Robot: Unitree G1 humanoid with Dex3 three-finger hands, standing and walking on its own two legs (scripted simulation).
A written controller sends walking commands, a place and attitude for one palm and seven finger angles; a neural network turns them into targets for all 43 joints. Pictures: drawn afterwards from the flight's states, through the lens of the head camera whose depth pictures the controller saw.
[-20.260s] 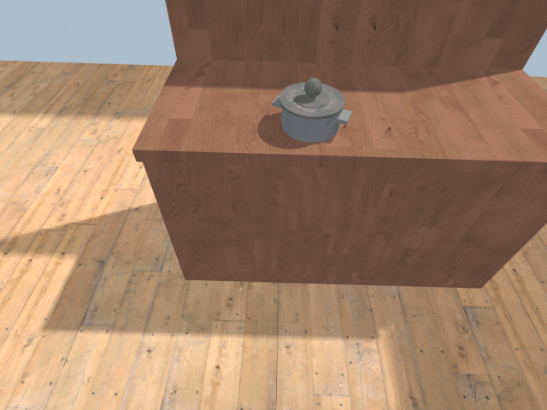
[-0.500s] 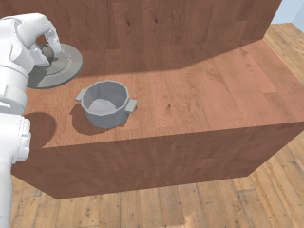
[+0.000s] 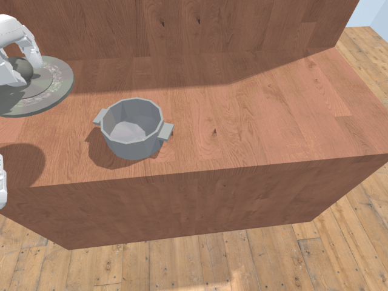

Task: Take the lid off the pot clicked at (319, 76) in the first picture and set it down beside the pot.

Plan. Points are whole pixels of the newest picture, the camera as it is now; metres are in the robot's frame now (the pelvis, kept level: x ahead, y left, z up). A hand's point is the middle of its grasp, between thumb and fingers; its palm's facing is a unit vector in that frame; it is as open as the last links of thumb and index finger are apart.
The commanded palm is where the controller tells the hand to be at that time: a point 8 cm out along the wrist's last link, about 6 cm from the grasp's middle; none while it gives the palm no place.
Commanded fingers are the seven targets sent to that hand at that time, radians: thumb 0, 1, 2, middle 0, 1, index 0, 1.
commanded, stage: move the lid sideways beside the pot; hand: left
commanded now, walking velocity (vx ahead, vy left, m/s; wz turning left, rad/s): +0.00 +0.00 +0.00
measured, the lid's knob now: (18, 69) +0.49 +0.32 +0.19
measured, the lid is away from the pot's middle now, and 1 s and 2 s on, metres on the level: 0.18 0.23 0.23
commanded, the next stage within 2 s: lower the lid onto the table in 0.52 s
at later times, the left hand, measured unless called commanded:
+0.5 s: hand out of the picture +0.45 +0.37 +0.21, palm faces -0.31 -0.13 -0.94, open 7.3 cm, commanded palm +0.47 +0.37 +0.28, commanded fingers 0.00 0.74 0.88 -0.83 -1.05 -0.85 -1.07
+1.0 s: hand out of the picture +0.46 +0.36 +0.19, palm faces -0.34 -0.12 -0.93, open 7.3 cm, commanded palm +0.48 +0.36 +0.25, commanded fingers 0.00 0.74 0.88 -0.83 -1.05 -0.85 -1.07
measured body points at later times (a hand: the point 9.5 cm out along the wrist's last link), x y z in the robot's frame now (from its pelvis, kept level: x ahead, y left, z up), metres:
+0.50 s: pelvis +0.00 +0.01 +0.00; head +0.07 +0.01 +0.44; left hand +0.47 +0.37 +0.27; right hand +0.05 -0.27 -0.13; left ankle -0.03 +0.08 -0.74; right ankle -0.01 -0.14 -0.74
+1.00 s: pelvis +0.00 +0.02 -0.01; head +0.08 +0.03 +0.44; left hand +0.48 +0.36 +0.24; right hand +0.04 -0.26 -0.13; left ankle -0.03 +0.08 -0.74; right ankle +0.00 -0.14 -0.74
